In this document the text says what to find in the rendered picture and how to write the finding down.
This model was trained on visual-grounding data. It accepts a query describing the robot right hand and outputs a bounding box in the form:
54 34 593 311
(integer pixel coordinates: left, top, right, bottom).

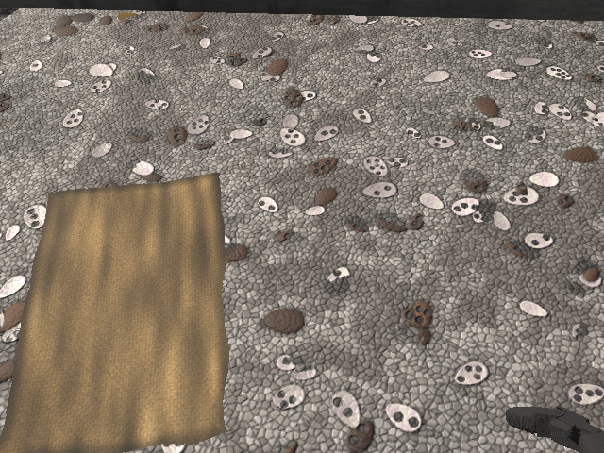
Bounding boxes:
506 406 604 453

